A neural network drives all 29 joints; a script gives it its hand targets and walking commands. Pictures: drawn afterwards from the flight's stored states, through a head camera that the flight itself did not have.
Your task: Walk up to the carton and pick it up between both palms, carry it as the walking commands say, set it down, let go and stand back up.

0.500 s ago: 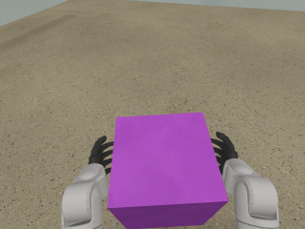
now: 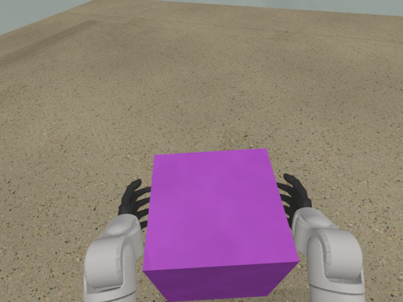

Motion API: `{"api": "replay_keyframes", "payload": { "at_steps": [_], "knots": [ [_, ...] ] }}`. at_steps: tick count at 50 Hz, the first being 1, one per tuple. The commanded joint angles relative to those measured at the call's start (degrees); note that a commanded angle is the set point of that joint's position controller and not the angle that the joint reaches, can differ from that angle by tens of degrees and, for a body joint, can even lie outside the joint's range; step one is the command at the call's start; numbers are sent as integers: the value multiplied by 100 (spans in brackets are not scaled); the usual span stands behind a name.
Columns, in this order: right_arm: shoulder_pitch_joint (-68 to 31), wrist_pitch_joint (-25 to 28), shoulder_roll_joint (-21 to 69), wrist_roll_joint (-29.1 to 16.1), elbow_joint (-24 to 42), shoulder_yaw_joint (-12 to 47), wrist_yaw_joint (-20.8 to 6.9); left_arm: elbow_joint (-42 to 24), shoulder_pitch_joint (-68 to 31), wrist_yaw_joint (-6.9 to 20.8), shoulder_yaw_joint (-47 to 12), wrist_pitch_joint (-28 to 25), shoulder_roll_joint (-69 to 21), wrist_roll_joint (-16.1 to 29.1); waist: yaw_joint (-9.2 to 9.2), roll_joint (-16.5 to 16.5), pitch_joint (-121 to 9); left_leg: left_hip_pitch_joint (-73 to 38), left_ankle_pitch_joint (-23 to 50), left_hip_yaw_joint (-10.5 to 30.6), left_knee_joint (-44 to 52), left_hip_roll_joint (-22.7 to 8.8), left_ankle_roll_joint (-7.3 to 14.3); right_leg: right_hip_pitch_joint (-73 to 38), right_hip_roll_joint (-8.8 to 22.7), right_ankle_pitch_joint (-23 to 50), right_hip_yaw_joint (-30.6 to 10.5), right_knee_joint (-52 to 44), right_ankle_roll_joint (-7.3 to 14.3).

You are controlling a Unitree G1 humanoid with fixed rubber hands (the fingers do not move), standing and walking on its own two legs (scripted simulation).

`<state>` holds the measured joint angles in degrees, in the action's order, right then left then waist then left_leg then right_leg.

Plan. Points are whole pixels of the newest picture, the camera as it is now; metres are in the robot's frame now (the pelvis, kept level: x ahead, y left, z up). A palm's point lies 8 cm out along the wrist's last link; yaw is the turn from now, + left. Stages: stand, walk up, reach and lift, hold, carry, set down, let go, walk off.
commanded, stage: carry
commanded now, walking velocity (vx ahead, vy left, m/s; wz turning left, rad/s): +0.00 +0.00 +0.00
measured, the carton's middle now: (214, 229) +0.26 +0.00 +0.02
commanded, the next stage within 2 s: hold in 0.98 s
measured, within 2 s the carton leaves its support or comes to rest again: neither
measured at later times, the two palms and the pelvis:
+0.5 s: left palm (131, 216) +0.26 +0.15 +0.07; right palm (291, 210) +0.26 -0.15 +0.08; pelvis +0.01 +0.01 +0.00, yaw -1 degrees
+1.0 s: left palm (136, 215) +0.28 +0.15 +0.05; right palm (286, 211) +0.28 -0.15 +0.05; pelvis +0.01 +0.01 +0.00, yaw -1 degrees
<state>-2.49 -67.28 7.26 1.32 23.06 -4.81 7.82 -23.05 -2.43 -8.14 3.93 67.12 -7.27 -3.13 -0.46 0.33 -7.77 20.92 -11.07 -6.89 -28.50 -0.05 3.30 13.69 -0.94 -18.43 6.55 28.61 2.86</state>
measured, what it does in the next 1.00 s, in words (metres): stands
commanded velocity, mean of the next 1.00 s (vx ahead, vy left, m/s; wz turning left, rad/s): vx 0.00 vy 0.00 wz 0.00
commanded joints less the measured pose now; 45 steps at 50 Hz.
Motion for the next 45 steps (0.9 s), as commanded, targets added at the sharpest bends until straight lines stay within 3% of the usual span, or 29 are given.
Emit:
{"api": "replay_keyframes", "payload": {
  "at_steps": [1, 31, 45],
  "knots": [
    [-2389, 173, 4132, -1453, 604, 3344, -685, -508, -2269, 652, -3340, -122, -4230, 1427, 5, -39, -1012, -973, 1015, 885, 265, -721, 145, 113, 763, 1329, -708, -478, -71],
    [-2554, 953, 4177, -948, -266, 2979, -947, 314, -2545, 947, -3084, -922, -4283, 1134, 73, 9, -1138, -1078, 1247, 860, 256, -776, 147, 37, 680, 1264, -723, -400, 22],
    [-2773, 1772, 4043, -477, -1229, 2588, -1143, 1286, -2766, 1168, -2695, -1722, -4121, 755, 84, 8, -1130, -1088, 1159, 842, 281, -802, 60, -77, 675, 1316, -748, -401, 28]
  ]
}}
